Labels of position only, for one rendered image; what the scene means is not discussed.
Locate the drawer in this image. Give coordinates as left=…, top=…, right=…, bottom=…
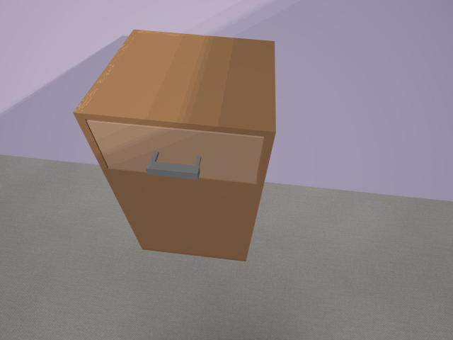
left=87, top=120, right=264, bottom=183

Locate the cabinet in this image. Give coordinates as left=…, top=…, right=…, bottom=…
left=73, top=30, right=276, bottom=261

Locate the handle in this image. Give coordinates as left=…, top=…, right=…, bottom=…
left=146, top=151, right=201, bottom=180

